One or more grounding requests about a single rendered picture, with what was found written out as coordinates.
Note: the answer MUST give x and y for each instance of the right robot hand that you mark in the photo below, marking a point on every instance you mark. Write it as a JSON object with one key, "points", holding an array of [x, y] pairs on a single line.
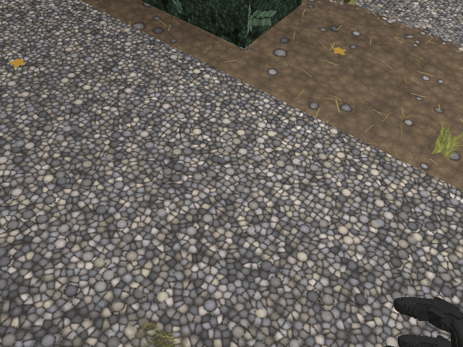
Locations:
{"points": [[437, 312]]}

